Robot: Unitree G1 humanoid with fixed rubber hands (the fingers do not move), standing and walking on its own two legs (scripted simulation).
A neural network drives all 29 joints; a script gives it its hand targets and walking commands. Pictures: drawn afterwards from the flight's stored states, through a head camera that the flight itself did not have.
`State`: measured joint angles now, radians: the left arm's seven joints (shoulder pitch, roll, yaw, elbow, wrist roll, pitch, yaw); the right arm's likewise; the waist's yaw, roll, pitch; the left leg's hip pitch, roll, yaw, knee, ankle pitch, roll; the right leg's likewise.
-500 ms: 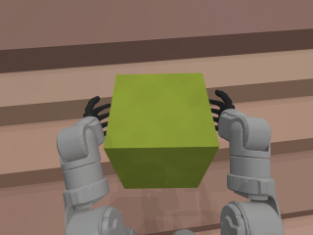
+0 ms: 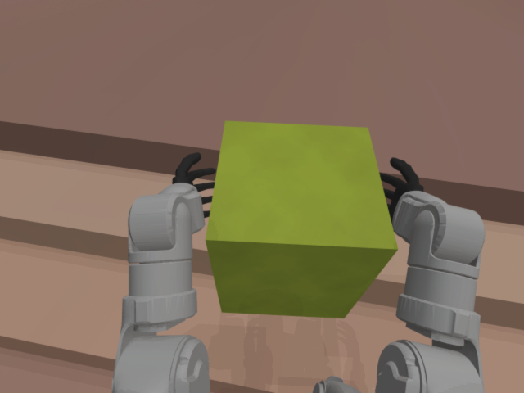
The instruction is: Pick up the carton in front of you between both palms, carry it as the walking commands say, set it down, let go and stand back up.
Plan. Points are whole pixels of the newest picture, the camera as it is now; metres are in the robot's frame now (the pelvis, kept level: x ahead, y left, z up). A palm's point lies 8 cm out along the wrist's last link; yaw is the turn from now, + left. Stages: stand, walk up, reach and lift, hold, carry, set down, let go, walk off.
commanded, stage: carry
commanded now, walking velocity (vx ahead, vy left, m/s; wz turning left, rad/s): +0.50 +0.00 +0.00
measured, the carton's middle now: (289, 227) +0.37 +0.04 +0.08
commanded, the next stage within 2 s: none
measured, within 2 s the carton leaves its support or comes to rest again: neither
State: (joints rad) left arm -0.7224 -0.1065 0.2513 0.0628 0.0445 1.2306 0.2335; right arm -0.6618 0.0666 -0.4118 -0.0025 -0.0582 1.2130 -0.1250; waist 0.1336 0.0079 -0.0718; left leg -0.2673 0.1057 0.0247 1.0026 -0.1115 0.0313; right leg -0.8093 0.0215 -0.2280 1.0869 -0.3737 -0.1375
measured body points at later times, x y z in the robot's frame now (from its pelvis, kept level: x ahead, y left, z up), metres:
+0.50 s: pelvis +0.29 +0.05 +0.13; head +0.28 +0.02 +0.58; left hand +0.66 +0.16 +0.30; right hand +0.64 -0.14 +0.29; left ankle +0.44 +0.12 -0.49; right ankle +0.14 -0.06 -0.60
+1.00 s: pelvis +0.56 +0.01 +0.27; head +0.56 +0.05 +0.72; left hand +0.92 +0.17 +0.43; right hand +0.93 -0.14 +0.45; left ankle +0.45 +0.12 -0.48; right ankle +0.75 -0.10 -0.28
